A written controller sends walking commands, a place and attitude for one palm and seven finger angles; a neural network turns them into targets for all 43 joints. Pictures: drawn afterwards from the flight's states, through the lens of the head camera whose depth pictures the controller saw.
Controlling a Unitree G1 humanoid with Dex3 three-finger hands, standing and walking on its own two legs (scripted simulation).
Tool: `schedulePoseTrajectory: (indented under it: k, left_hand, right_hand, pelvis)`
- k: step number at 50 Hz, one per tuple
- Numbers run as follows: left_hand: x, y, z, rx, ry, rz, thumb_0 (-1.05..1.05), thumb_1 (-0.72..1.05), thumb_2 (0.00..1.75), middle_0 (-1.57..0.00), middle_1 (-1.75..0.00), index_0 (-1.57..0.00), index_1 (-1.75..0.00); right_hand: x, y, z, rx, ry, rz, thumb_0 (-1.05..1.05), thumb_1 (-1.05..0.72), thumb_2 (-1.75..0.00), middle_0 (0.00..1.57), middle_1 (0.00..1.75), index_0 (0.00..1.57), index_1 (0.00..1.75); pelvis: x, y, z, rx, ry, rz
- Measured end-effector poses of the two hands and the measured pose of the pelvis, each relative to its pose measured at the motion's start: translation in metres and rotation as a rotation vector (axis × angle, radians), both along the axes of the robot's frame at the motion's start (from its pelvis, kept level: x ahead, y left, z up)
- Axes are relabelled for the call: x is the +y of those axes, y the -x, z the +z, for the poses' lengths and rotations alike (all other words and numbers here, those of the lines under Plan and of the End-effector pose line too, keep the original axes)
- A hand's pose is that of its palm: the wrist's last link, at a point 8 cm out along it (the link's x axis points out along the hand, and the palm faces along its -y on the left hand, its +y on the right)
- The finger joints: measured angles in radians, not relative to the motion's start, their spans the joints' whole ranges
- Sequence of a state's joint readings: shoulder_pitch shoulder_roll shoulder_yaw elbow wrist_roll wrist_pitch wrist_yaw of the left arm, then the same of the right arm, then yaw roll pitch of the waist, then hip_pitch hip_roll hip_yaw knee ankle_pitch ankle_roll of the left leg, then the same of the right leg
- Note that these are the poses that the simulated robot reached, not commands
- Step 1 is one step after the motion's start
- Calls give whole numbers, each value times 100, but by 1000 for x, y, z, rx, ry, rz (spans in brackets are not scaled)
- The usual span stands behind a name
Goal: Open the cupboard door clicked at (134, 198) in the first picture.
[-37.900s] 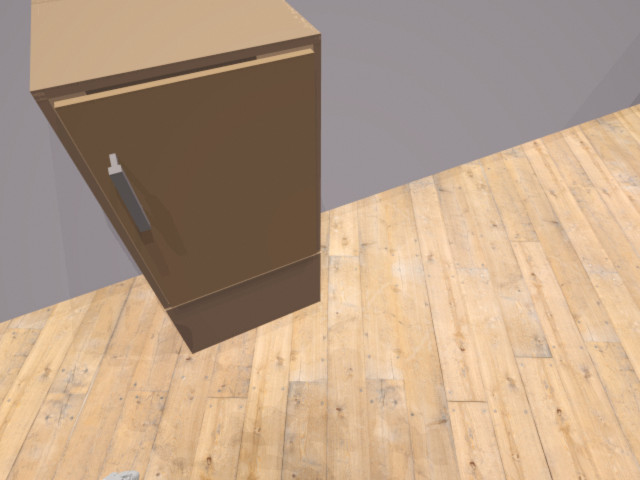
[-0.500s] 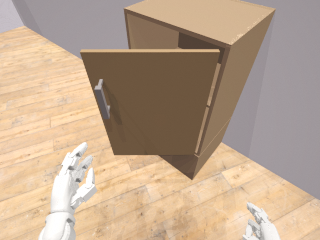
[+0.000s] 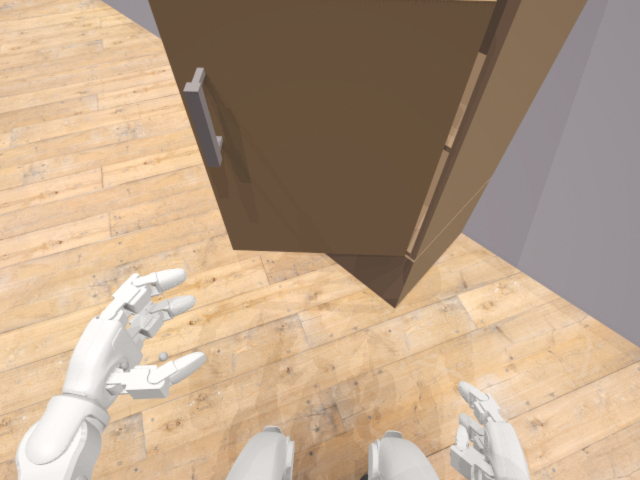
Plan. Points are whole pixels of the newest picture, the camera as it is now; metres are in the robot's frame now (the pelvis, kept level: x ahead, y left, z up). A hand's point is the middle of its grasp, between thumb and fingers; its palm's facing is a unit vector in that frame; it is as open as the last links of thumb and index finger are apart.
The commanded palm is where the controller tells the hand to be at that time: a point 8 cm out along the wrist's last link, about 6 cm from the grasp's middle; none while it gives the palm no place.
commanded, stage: raise the hand with hooked fingers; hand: left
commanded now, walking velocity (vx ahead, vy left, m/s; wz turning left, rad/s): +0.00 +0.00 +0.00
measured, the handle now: (207, 119) +0.60 +0.21 +0.07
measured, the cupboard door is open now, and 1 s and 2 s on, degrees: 41 41 41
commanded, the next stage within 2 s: move the hooked fingers beside the handle in 1.34 s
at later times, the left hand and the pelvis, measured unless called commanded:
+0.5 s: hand (93, 312) +0.27 +0.26 +0.09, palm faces +0.07 -0.99 -0.08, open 13.4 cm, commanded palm +0.25 +0.31 +0.07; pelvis +0.02 +0.01 +0.02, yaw +0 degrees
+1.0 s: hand (90, 277) +0.31 +0.28 +0.08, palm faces -0.01 -1.00 -0.03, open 14.0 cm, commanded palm +0.29 +0.33 +0.09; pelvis +0.02 +0.01 +0.03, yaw -1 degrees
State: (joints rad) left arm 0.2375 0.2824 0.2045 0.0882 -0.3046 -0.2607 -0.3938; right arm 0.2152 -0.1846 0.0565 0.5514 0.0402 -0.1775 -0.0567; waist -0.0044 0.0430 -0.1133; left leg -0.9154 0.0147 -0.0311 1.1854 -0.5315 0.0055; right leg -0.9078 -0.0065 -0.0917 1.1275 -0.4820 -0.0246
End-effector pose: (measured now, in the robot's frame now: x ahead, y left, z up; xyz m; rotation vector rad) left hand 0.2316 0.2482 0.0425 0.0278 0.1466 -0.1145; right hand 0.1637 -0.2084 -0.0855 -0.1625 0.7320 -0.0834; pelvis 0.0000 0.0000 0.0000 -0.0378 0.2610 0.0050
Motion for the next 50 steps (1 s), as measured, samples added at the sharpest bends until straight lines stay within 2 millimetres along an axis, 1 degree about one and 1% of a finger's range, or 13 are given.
schedulePoseTrajectory:
  k: [2, 5, 9, 12, 17, 21, 25, 27, 30, 34, 40, 44, 50]
  left_hand:
    - [7, 1, -1, 48, 15, 54, 1, 17, 58, -25, -77, -25, -77]
    - [23, 7, 13, -7, -9, 162, 0, 10, 55, -26, -81, -26, -82]
    - [38, 12, 30, -144, -71, 215, 0, 1, 51, -26, -87, -26, -88]
    - [39, 8, 25, -154, -74, 168, 0, -6, 48, -26, -92, -27, -92]
    - [37, -4, 9, -54, -33, 75, 0, -18, 43, -27, -99, -28, -100]
    - [46, -12, 26, -98, -35, 113, -1, -27, 39, -28, -106, -29, -106]
    - [62, -18, 46, -176, -54, 179, -1, -36, 35, -29, -111, -29, -112]
    - [67, -22, 47, -165, -58, 182, -1, -40, 34, -29, -114, -29, -114]
    - [70, -27, 39, -95, -56, 152, -1, -44, 32, -29, -116, -30, -117]
    - [73, -33, 33, -48, -37, 127, -1, -47, 31, -30, -118, -30, -119]
    - [86, -48, 51, -153, -41, 166, -1, -49, 30, -30, -119, -30, -120]
    - [91, -59, 53, -137, -30, 154, -1, -49, 30, -30, -120, -30, -120]
    - [82, -63, 45, -68, -11, 104, -1, -49, 30, -30, -120, -30, -120]
  right_hand:
    - [-6, 14, 5, 25, 13, -41, 1, -90, -90, 20, 30, 21, 30]
    - [-18, 28, 13, 47, 52, -71, 1, -90, -90, 20, 30, 20, 30]
    - [-31, 31, 17, 64, 115, -45, 1, -90, -90, 20, 30, 20, 30]
    - [-38, 24, 18, 53, 146, -30, 1, -90, -90, 20, 30, 20, 30]
    - [-37, 6, 31, -8, 163, -41, 1, -90, -90, 20, 30, 20, 30]
    - [-27, -8, 44, -58, 149, -27, 1, -90, -90, 20, 30, 20, 30]
    - [-16, -19, 47, -76, 121, 10, 1, -90, -90, 20, 30, 20, 30]
    - [-12, -22, 46, -72, 107, 25, 1, -90, -90, 20, 30, 20, 30]
    - [-9, -23, 43, -58, 95, 35, 1, -90, -90, 20, 30, 20, 30]
    - [-11, -18, 40, -30, 100, 28, 1, -90, -90, 20, 30, 20, 30]
    - [-20, -5, 39, 23, 126, 12, 1, -90, -90, 20, 30, 20, 30]
    - [-28, 4, 38, 51, 135, -10, 1, -90, -90, 20, 30, 20, 30]
    - [-37, 14, 43, 58, 143, -41, 1, -90, -90, 20, 30, 20, 30]
  pelvis:
    - [2, -3, 6, -3, -5, -12]
    - [5, -7, 12, -6, -9, -19]
    - [8, -9, 11, -5, -3, -5]
    - [11, -7, 8, -4, 3, 3]
    - [13, -8, 11, -11, 5, -1]
    - [14, -12, 18, -22, 5, -2]
    - [14, -16, 22, -25, 7, 4]
    - [14, -17, 22, -25, 8, 7]
    - [14, -18, 23, -23, 7, 7]
    - [14, -19, 25, -25, 6, 2]
    - [11, -21, 27, -26, 6, 0]
    - [10, -21, 29, -26, 6, -1]
    - [11, -22, 32, -24, 0, -14]
